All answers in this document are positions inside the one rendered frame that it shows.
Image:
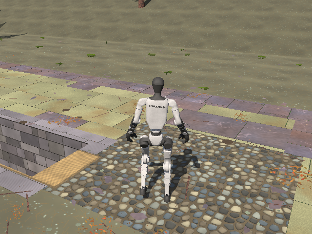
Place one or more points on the left robot thigh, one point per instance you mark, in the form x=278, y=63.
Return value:
x=144, y=144

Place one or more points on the left robot hand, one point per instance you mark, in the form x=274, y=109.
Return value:
x=130, y=135

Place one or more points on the robot right shin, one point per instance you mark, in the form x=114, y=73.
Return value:
x=167, y=180

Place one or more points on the right robot upper arm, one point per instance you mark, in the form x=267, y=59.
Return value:
x=175, y=111

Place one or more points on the left robot forearm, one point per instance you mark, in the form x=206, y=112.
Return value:
x=132, y=127

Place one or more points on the left robot upper arm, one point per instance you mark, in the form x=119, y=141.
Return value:
x=139, y=108

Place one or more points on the right robot forearm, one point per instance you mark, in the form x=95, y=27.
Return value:
x=182, y=128

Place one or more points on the right robot hand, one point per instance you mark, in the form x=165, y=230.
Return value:
x=184, y=136

